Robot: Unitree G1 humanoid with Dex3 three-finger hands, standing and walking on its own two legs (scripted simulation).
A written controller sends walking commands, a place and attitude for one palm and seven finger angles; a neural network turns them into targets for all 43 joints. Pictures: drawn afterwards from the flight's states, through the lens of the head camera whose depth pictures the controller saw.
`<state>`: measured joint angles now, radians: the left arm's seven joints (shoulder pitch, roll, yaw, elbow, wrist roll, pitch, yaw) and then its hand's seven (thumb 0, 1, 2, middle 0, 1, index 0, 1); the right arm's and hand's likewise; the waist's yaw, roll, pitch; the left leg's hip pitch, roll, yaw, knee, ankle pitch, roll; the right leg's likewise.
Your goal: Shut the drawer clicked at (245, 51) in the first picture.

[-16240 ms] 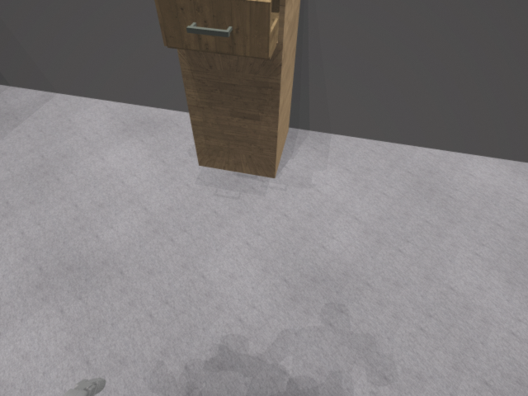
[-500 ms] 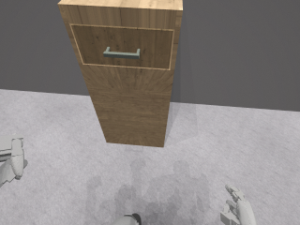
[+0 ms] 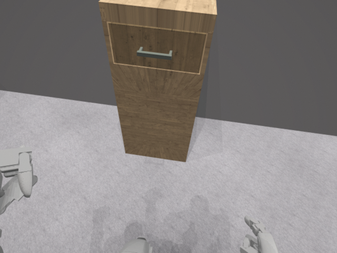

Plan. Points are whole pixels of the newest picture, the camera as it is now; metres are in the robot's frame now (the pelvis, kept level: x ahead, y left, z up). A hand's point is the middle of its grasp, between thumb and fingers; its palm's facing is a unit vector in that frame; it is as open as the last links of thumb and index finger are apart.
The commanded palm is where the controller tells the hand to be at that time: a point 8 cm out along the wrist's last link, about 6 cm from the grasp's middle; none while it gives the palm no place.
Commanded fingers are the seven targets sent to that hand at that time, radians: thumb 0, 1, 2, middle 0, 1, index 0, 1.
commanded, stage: stop stepping back and stand still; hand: left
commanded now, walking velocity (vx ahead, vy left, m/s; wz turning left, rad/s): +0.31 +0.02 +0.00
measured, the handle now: (155, 53) +0.83 +0.15 +0.06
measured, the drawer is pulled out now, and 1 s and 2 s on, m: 0.00 0.00 0.00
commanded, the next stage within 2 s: let the arm hang, fingers relaxed in 0.62 s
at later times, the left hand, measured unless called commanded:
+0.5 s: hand out of the picture +0.12 +0.26 +0.18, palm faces +0.39 -0.83 -0.40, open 3.2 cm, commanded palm +0.07 +0.30 +0.19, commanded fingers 0.00 0.90 0.90 -1.40 -1.60 -1.40 -1.60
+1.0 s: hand out of the picture +0.02 +0.22 -0.16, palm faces +0.06 -0.97 -0.25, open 3.1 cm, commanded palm none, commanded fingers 0.00 0.90 0.90 -0.80 -0.95 -0.80 -0.95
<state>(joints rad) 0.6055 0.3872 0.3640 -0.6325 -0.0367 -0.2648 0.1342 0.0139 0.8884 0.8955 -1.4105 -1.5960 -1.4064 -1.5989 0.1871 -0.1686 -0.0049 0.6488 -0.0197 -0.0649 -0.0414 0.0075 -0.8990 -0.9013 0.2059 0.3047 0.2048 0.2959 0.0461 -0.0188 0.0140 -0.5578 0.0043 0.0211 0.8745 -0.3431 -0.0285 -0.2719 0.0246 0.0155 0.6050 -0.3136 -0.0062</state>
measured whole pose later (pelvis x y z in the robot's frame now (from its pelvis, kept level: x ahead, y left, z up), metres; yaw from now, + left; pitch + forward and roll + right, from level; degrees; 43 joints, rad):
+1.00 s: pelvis -0.05 +0.03 +0.00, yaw +1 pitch -1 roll +0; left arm 0.27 0.18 0.05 0.81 0.04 0.05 0.06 0.02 0.91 0.89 -1.14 -1.39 -1.13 -1.33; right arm 0.22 -0.18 0.00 0.87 -0.03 0.02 0.00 0.00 -0.90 -0.90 0.20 0.30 0.20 0.30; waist -0.02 -0.03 0.05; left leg -0.27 0.03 0.03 0.58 -0.29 -0.01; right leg -0.21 -0.01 -0.09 0.59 -0.36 -0.03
